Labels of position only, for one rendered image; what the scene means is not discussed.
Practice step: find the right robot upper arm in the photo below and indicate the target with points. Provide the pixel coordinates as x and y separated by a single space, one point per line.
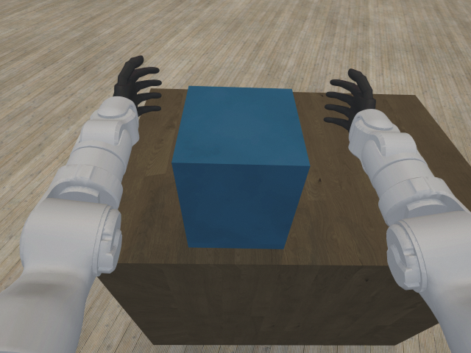
431 255

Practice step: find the left robot hand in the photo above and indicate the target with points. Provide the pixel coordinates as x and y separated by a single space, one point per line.
128 87

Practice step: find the left robot upper arm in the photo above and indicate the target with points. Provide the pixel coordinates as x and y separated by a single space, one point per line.
68 244

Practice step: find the right robot hand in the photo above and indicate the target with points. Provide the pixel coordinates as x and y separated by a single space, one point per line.
362 99

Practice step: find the pedestal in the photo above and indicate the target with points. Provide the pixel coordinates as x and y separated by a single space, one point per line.
331 285

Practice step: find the robot left forearm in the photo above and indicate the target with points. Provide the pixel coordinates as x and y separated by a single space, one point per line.
98 160

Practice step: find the robot right forearm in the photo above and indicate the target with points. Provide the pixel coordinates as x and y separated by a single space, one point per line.
402 179

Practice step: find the carton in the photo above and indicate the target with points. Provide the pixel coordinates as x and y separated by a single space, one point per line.
240 164

